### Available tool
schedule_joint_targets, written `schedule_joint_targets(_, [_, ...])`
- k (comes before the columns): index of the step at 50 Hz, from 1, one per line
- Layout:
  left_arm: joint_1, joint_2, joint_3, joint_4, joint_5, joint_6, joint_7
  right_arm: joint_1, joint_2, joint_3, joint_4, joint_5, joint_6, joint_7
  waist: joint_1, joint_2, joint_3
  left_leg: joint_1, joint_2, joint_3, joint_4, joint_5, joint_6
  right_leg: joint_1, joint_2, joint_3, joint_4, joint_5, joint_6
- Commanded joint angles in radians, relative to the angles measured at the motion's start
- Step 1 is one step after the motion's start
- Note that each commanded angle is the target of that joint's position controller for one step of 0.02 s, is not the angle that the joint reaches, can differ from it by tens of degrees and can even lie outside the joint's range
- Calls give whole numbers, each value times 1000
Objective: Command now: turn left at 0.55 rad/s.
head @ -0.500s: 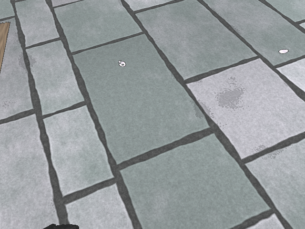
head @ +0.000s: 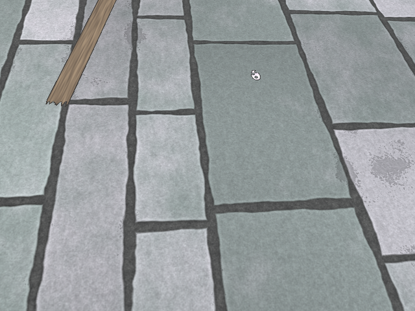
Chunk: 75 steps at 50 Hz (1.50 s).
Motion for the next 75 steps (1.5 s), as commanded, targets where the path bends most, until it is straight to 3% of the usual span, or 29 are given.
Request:
schedule_joint_targets(1, [-41,58,11,-64,-2,-21,1,-3,-177,-45,-66,5,-5,-14,-4,141,-123,212,234,-275,-107,309,150,-96,-6,38,-105,42,21])
schedule_joint_targets(6, [-46,65,8,-61,-4,-36,-10,-30,-199,-54,-83,1,8,-12,-16,173,-95,126,211,-342,-105,168,157,2,9,50,-280,41,33])
schedule_joint_targets(10, [-26,79,8,-58,-10,-58,-26,-61,-202,-56,-99,3,19,-4,-15,184,-115,112,203,-417,-62,259,160,90,30,55,-380,11,18])
schedule_joint_targets(12, [-1,85,9,-54,-12,-69,-36,-80,-200,-55,-108,8,24,-3,-4,188,-131,124,195,-456,-29,338,151,139,38,53,-458,17,5])
schedule_joint_targets(14, [61,88,12,-35,-13,-78,-45,-114,-191,-51,-121,20,32,-8,38,183,-143,106,157,-463,18,344,110,252,39,36,-647,147,-17])
schedule_joint_targets(15, [95,107,17,-22,-7,-79,-47,-110,-170,-44,-124,21,35,-13,49,159,-153,63,122,-432,58,255,67,346,-9,50,-736,283,-39])
schedule_joint_targets(16, [96,167,25,-31,11,-74,-43,-51,-116,-28,-122,5,32,-12,10,-12,-190,-33,33,-318,222,-7,9,460,-193,223,-758,424,-109])
schedule_joint_targets(17, [87,214,29,-27,36,-64,-41,-14,-110,-27,-135,9,25,-12,-28,-228,-154,-250,-129,-157,375,-432,-45,504,-338,441,-774,506,-280])
schedule_joint_targets(18, [83,165,18,-40,32,-68,-42,-2,-184,-44,-123,-5,15,-12,-3,-183,-146,-308,-53,-140,575,-438,-79,461,-407,509,-804,294,-365])
schedule_joint_targets(19, [66,119,3,-47,18,-71,-39,-16,-212,-56,-108,4,12,-8,3,-123,-113,-331,-21,-137,632,-348,-83,439,-344,439,-827,50,-335])
schedule_joint_targets(20, [33,99,-6,-46,4,-70,-35,-31,-186,-54,-97,-2,15,-7,-1,-112,-60,-352,-15,-128,637,-288,-101,416,-276,369,-836,-36,-288])
schedule_joint_targets(21, [22,79,-16,-47,-5,-70,-29,-42,-165,-48,-95,-7,17,-8,9,-118,-30,-371,-11,-135,629,-243,-119,418,-249,328,-836,-2,-269])
schedule_joint_targets(23, [43,74,-26,-33,5,-70,-24,-53,-115,-32,-92,-4,11,-2,20,-105,-29,-310,-4,-97,542,-197,-142,407,-209,226,-818,204,-265])
schedule_joint_targets(26, [55,101,-25,-16,7,-63,-28,-87,-60,-6,-101,-9,1,5,38,-134,-79,-147,35,-6,318,-197,-154,396,-187,133,-768,439,-266])
schedule_joint_targets(27, [71,120,-21,-9,7,-58,-31,-98,-61,-3,-103,-7,0,7,48,-145,-87,-100,32,18,258,-193,-153,388,-193,129,-755,501,-272])
schedule_joint_targets(29, [81,131,-23,1,-3,-52,-38,-64,-83,-10,-85,0,3,7,32,-134,-103,-3,18,43,103,-74,-140,384,-198,129,-718,559,-267])
schedule_joint_targets(31, [106,98,-40,20,-13,-59,-45,-33,-102,-14,-70,-11,8,2,7,-95,-104,160,32,15,-111,144,-96,324,-175,113,-693,501,-202])
schedule_joint_targets(32, [126,71,-53,23,8,-72,-52,-18,-148,-21,-78,-17,11,-9,16,-25,-146,280,125,-88,-86,359,-66,269,-144,83,-659,414,-138])
schedule_joint_targets(33, [182,45,-61,25,25,-84,-59,-38,-201,-30,-75,-20,18,-15,76,122,-168,288,182,-141,-4,435,6,245,-64,10,-650,244,-82])
schedule_joint_targets(34, [152,43,-67,33,27,-81,-54,-59,-126,-14,-70,-19,19,-4,51,130,-180,205,172,-137,-5,293,42,323,-56,-15,-661,177,-44])
schedule_joint_targets(35, [110,73,-61,34,20,-76,-51,-75,-95,-5,-73,-22,15,5,30,103,-126,167,137,-121,-13,216,26,311,-45,-23,-650,187,-33])
schedule_joint_targets(37, [107,80,-59,46,11,-61,-41,-65,-99,-3,-57,-24,3,11,23,110,-90,135,112,-108,-12,241,1,308,-46,-24,-629,241,-33])
schedule_joint_targets(42, [129,78,-61,84,9,-46,-31,-51,-91,1,-18,-17,-13,12,30,87,-98,135,109,-103,10,374,-2,350,-59,-18,-633,298,-25])
schedule_joint_targets(50, [121,86,-59,146,7,-28,-19,-64,-90,2,45,-14,-18,13,34,51,-86,120,99,-99,-9,343,2,384,-61,-22,-655,276,-15])
schedule_joint_targets(61, [139,82,-62,218,5,-31,-11,-58,-84,8,134,-12,-15,4,31,43,-56,93,72,-69,-29,201,-10,366,-55,-30,-669,238,-19])
schedule_joint_targets(75, [199,45,-78,273,6,-40,-12,-43,-71,17,218,-9,-5,-6,24,31,-27,77,49,-38,-25,123,-28,322,-41,-38,-671,203,-29])
Keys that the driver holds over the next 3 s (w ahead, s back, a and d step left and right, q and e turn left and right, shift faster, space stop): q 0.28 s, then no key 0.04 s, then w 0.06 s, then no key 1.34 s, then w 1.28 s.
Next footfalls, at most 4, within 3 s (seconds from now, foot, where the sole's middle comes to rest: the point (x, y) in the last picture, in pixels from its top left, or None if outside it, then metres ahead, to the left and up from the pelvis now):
0.32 right None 0.10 -0.14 -0.78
0.64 left None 0.06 0.12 -0.78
2.34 left None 0.35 0.22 -0.78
2.90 right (172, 228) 0.72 0.08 -0.78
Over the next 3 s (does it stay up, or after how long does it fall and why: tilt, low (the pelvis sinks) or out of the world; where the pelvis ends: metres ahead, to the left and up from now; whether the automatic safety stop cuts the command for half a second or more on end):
stays up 0.58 0.14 -0.02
